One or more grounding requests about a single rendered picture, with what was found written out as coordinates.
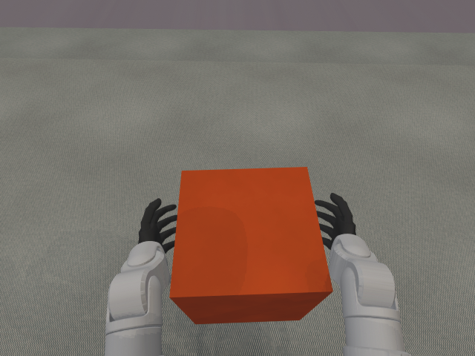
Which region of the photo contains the right robot forearm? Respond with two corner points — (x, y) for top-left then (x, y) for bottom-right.
(328, 234), (412, 356)

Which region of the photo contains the left robot hand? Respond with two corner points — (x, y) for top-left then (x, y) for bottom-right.
(138, 198), (177, 254)

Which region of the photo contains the left robot forearm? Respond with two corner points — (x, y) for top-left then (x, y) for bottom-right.
(105, 241), (171, 356)

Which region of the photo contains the right robot hand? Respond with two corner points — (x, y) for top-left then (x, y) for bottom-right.
(315, 193), (356, 250)

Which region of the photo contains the carton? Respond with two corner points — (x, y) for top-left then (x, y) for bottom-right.
(169, 167), (333, 324)

